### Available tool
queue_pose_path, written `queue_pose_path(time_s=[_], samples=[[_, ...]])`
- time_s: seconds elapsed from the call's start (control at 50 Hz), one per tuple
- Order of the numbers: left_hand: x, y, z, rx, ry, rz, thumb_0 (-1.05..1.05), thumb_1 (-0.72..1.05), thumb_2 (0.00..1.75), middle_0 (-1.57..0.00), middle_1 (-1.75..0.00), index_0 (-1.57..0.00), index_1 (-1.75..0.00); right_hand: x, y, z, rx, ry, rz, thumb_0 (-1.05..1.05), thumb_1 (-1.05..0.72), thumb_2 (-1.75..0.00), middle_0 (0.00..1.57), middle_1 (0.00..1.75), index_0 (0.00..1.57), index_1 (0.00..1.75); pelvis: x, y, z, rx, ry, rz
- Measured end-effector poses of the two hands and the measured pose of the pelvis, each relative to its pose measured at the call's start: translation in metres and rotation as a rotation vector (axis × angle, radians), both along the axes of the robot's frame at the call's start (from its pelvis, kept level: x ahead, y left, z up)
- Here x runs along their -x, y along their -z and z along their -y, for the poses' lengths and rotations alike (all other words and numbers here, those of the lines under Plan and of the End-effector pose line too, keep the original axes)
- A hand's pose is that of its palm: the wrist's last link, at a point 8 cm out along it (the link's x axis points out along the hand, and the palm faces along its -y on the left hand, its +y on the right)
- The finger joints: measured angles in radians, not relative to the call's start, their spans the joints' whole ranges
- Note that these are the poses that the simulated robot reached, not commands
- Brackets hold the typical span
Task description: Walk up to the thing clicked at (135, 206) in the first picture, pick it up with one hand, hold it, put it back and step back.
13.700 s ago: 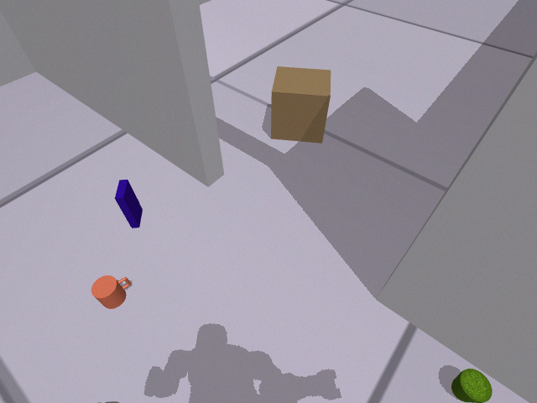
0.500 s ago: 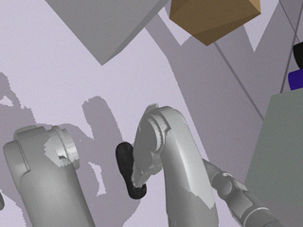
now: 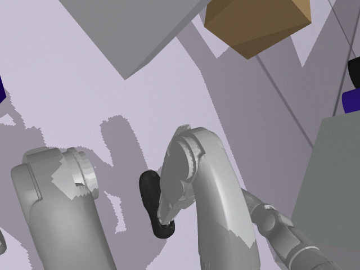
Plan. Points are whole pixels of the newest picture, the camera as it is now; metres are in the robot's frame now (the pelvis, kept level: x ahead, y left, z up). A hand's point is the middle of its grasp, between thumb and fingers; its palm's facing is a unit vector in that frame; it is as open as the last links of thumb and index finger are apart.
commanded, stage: settle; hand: left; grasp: from the side
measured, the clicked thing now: out of the picture +0.44 +0.29 -0.18
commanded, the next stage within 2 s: hold in 1.00 s
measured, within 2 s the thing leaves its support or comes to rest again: leaves its support in 0.20 s
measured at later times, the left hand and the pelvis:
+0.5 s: hand out of the picture +0.40 +0.32 -0.11, palm faces +0.41 -0.91 +0.00, open 8.2 cm; pelvis +0.00 +0.00 +0.01, yaw +2 degrees
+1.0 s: hand out of the picture +0.39 +0.32 +0.00, palm faces +0.39 -0.92 -0.06, open 8.2 cm; pelvis +0.02 -0.02 +0.04, yaw +8 degrees
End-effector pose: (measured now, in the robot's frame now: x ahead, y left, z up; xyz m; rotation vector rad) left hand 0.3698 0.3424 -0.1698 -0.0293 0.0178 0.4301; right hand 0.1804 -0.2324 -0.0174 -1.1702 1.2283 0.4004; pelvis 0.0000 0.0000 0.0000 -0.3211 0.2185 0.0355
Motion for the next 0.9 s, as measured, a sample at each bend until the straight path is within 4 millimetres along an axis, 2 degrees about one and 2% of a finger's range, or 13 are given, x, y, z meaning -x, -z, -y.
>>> queue_pose_path(time_s=[0.18,0.32,0.64,0.9], samples=[[0.002,-0.002,-0.002,0.008,-0.009,0.003,0.00,-0.09,0.99,-0.80,-1.01,-0.80,-1.05,0.000,0.001,-0.001,-0.006,0.004,0.003,0.00,-0.89,-0.90,0.21,0.30,0.21,0.30,0.000,0.000,0.000,-0.001,-0.003,0.000],[0.006,-0.017,-0.007,-0.012,-0.003,0.029,0.00,-0.15,1.02,-0.83,-1.08,-0.82,-1.11,0.002,0.001,0.002,-0.021,0.038,0.006,0.00,-0.90,-0.90,0.21,0.30,0.21,0.30,-0.001,-0.002,0.002,-0.011,-0.010,-0.019],[0.014,-0.095,-0.026,-0.063,0.018,0.059,0.00,-0.19,1.03,-0.85,-1.13,-0.84,-1.16,-0.012,0.008,0.007,-0.157,0.188,0.084,0.00,-0.89,-0.90,0.21,0.30,0.21,0.30,-0.008,-0.018,0.007,-0.053,-0.041,-0.134],[0.021,-0.152,-0.026,-0.091,0.029,0.004,0.00,-0.19,1.03,-0.85,-1.13,-0.84,-1.16,-0.027,0.020,0.006,-0.292,0.328,0.131,0.00,-0.89,-0.90,0.21,0.30,0.21,0.30,-0.015,-0.038,0.014,-0.102,-0.072,-0.247]])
